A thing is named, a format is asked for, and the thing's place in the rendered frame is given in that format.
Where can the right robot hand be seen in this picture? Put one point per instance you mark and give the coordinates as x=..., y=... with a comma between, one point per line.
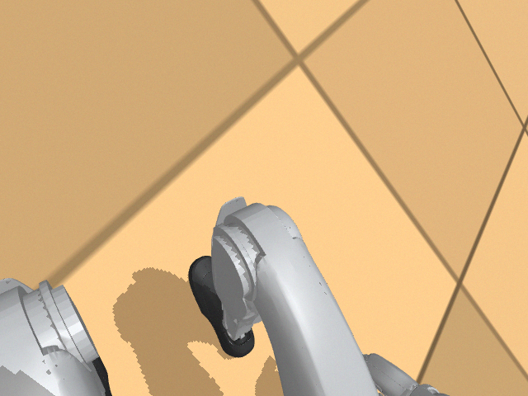
x=388, y=378

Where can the right robot foot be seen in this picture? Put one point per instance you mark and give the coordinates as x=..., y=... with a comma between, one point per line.
x=202, y=286

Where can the left robot foot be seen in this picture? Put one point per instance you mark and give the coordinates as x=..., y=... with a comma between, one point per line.
x=101, y=370

